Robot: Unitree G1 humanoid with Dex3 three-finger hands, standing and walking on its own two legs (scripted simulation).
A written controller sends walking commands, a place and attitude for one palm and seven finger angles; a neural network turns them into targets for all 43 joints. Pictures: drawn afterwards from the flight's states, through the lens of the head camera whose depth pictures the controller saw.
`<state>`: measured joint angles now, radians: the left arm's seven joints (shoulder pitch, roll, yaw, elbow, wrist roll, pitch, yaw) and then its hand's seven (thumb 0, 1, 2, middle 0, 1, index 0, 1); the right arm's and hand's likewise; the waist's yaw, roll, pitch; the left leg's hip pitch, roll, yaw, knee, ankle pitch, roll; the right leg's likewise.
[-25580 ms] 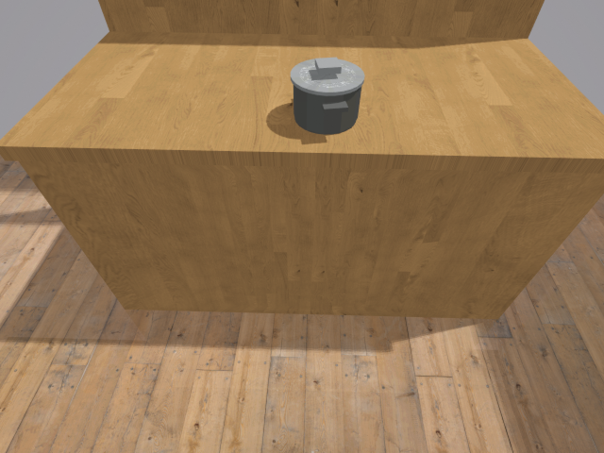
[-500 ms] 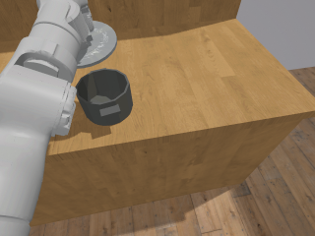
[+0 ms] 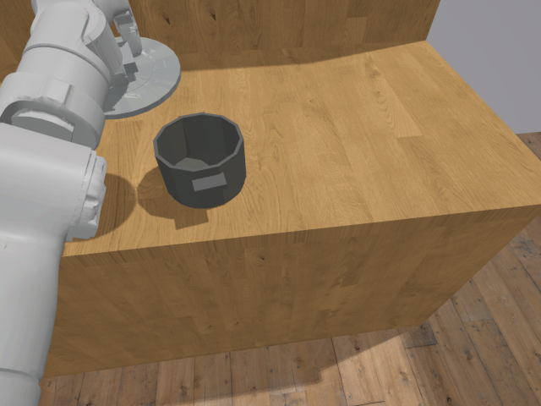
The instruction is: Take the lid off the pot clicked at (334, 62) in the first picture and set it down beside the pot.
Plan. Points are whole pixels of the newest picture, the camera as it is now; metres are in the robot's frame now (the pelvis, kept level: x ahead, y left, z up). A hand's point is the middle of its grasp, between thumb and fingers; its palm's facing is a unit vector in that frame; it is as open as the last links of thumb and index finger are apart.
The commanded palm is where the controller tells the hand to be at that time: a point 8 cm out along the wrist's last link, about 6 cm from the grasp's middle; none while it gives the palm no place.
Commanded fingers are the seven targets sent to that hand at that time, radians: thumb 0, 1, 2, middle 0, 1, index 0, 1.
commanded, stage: move the lid sideways beside the pot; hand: left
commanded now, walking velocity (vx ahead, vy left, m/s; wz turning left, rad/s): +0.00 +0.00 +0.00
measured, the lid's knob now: (114, 60) +0.52 +0.17 +0.26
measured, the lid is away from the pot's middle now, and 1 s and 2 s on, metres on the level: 0.09 0.21 0.22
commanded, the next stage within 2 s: lower the lid onto the table in 1.36 s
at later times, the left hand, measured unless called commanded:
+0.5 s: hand (60, 60) +0.50 +0.22 +0.27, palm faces -0.26 -0.13 -0.96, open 8.9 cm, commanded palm +0.52 +0.22 +0.34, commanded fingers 0.00 0.57 1.01 -0.66 -1.10 -0.67 -1.07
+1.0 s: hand (7, 66) +0.48 +0.28 +0.27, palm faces -0.25 -0.14 -0.96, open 8.9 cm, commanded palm +0.51 +0.28 +0.34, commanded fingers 0.00 0.57 1.01 -0.66 -1.10 -0.67 -1.07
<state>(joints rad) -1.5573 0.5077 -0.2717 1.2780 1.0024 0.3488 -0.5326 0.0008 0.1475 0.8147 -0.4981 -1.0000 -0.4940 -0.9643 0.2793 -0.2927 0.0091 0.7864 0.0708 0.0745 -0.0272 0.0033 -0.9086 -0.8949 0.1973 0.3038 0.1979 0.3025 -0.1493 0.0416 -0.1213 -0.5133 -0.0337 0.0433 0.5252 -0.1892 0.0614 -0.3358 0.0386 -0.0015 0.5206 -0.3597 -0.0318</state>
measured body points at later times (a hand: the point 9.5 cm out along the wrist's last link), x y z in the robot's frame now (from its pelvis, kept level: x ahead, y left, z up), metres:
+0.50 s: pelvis +0.00 +0.02 +0.00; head +0.04 +0.02 +0.45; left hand +0.51 +0.22 +0.32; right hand +0.00 -0.26 -0.13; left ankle +0.04 +0.08 -0.73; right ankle -0.07 -0.10 -0.73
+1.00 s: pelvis +0.00 +0.02 +0.00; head +0.04 +0.02 +0.45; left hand +0.49 +0.28 +0.33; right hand +0.01 -0.27 -0.13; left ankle +0.04 +0.08 -0.73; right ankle -0.07 -0.10 -0.73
